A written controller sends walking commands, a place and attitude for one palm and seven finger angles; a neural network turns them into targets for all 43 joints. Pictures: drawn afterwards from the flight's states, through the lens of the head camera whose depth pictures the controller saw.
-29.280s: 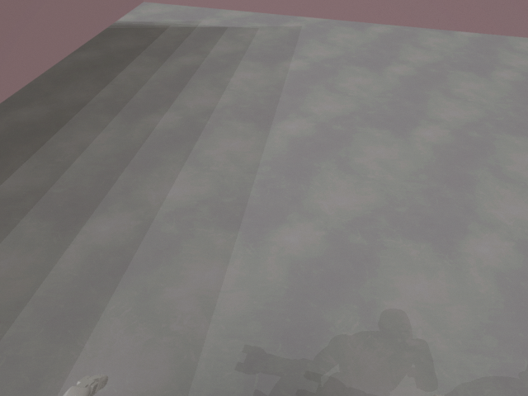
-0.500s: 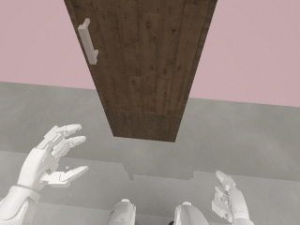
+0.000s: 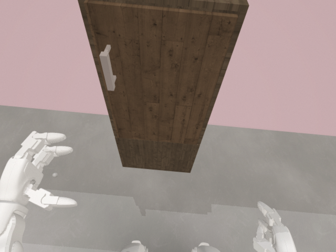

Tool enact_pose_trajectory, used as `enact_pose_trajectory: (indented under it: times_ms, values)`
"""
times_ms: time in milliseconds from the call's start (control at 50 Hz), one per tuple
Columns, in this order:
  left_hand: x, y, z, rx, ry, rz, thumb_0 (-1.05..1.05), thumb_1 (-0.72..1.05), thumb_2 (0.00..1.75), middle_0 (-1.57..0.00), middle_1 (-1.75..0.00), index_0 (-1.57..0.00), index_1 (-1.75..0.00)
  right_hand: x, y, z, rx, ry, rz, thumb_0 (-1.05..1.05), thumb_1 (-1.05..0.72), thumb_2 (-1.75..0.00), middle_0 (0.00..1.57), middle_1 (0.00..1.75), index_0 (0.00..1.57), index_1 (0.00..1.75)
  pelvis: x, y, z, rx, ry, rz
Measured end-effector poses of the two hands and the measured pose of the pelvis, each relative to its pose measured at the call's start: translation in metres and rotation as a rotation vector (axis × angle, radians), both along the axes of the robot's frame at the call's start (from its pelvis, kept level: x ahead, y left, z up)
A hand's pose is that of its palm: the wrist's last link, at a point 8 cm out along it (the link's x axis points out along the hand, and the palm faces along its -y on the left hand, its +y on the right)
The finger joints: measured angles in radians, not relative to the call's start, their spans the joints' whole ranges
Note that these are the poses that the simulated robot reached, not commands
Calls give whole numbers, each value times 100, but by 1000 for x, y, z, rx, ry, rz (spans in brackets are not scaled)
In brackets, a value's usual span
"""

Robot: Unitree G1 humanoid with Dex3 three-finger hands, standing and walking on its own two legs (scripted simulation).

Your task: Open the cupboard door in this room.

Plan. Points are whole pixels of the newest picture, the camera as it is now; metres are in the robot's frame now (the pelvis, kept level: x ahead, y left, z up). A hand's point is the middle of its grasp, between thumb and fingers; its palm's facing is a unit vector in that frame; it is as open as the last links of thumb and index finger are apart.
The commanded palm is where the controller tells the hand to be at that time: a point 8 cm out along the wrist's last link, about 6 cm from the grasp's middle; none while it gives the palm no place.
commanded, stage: raise the hand with hooked fingers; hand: left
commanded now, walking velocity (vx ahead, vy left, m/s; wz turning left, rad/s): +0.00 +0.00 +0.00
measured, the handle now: (109, 68) +0.60 +0.22 +0.08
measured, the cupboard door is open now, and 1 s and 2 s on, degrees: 0 0 0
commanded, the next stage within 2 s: move the hooked fingers beside the handle in 0.86 s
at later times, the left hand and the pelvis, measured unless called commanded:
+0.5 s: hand (48, 146) +0.31 +0.28 +0.08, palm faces -0.01 -1.00 -0.04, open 14.0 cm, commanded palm +0.28 +0.32 +0.09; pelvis +0.01 +0.00 +0.02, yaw -1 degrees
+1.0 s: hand (55, 151) +0.30 +0.26 +0.09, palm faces +0.02 -1.00 -0.05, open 14.0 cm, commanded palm +0.28 +0.30 +0.09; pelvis +0.01 -0.01 +0.02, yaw +0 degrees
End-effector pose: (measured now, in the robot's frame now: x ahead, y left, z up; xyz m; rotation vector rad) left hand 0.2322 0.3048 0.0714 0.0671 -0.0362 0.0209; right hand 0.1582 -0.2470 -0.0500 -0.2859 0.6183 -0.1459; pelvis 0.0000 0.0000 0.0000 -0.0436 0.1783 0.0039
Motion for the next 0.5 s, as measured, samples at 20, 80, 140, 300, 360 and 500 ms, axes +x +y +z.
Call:
enact_pose_trajectory:
  times_ms: [20, 80, 140, 300, 360, 500]
  values:
    - [2, 4, 2, 0, 4, 10, 0, -36, 35, -29, -112, -30, -111, 3, 4, 1, 9, -4, 10, 1, -91, -90, 20, 30, 20, 30, 1, 1, 1, -1, -1, 1]
    - [7, 12, 0, -5, 59, 15, 0, -41, 33, -30, -115, -30, -114, 11, 14, 1, 33, -3, 36, 1, -91, -90, 21, 30, 20, 30, 4, 3, 4, -2, -3, 5]
    - [11, 17, -5, -11, 120, 6, -1, -45, 32, -30, -117, -30, -117, 14, 21, -1, 41, 12, 52, 1, -91, -90, 21, 30, 20, 30, 6, 5, 6, -2, -1, 6]
    - [33, 27, 15, 0, 28, 10, -1, -49, 30, -30, -120, -30, -119, 8, 19, -6, 22, 78, 49, 1, -91, -90, 21, 30, 20, 30, 11, 5, 10, -3, -3, 4]
    - [43, 32, 21, -4, 23, 5, -1, -49, 30, -30, -120, -30, -119, 3, 13, -8, 17, 101, 30, 1, -91, -90, 21, 30, 20, 30, 12, 4, 11, -2, -3, 3]
    - [56, 29, 17, -30, 102, -31, -1, -49, 30, -30, -120, -30, -120, -10, -2, -5, 9, 126, -20, 1, -91, -90, 21, 30, 20, 30, 14, 3, 16, 6, 4, -10]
